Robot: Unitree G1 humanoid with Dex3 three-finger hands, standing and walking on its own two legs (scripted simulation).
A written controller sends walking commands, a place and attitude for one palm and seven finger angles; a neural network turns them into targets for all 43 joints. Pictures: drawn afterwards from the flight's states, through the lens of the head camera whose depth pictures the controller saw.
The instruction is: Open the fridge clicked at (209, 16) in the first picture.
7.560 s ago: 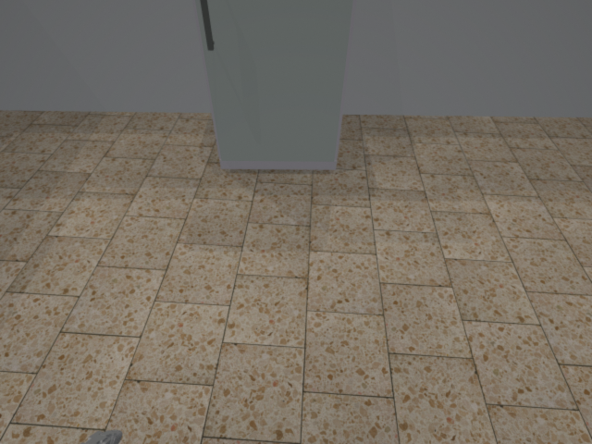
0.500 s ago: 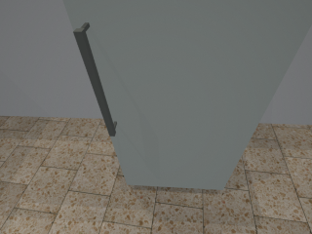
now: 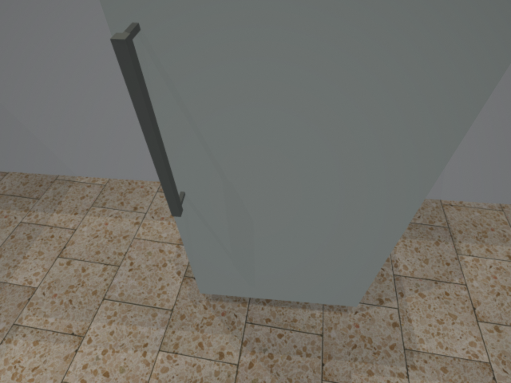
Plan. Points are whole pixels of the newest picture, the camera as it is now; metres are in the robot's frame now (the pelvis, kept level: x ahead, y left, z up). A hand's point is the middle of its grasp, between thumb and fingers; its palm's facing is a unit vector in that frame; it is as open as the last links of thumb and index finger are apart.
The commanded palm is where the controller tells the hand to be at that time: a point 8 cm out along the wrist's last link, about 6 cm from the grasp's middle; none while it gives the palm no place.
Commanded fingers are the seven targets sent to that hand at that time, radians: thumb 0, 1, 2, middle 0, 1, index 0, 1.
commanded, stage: look again from close up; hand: left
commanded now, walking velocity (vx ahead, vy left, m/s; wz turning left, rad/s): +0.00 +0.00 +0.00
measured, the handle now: (160, 140) +0.50 +0.22 +0.10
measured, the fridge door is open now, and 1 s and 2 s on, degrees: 0 0 0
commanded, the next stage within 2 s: raise the hand to about handle height in 0.40 s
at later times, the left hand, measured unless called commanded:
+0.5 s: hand out of the picture -0.01 +0.16 -0.17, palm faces +0.03 -0.98 -0.20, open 7.3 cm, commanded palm +0.09 +0.21 -0.07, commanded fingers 0.00 0.88 0.89 -0.20 -0.31 -0.20 -0.31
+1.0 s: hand out of the picture +0.11 +0.20 -0.07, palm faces +0.12 -0.99 +0.01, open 9.0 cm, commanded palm +0.12 +0.25 -0.04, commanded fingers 0.00 0.29 0.64 -0.24 -0.69 -0.24 -0.69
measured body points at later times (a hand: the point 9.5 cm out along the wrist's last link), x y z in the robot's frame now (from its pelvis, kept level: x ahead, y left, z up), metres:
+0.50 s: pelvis +0.00 -0.01 +0.00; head +0.01 -0.02 +0.45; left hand -0.01 +0.21 -0.16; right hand -0.02 -0.22 -0.17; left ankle -0.04 +0.12 -0.74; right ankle +0.02 -0.10 -0.74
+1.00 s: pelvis -0.04 +0.00 -0.08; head +0.00 +0.04 +0.37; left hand +0.10 +0.25 -0.07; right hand +0.22 -0.24 -0.07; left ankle -0.04 +0.12 -0.74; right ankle +0.02 -0.10 -0.74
